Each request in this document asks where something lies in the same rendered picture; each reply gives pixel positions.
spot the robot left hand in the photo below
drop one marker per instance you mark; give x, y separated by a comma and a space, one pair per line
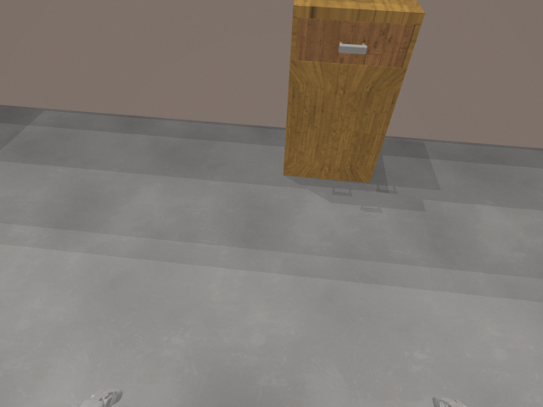
103, 398

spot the cabinet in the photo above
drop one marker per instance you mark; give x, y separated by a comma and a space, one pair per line
338, 114

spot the handle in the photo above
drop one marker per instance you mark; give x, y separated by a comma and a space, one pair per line
351, 48

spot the drawer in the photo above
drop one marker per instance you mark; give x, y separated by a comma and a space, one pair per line
318, 40

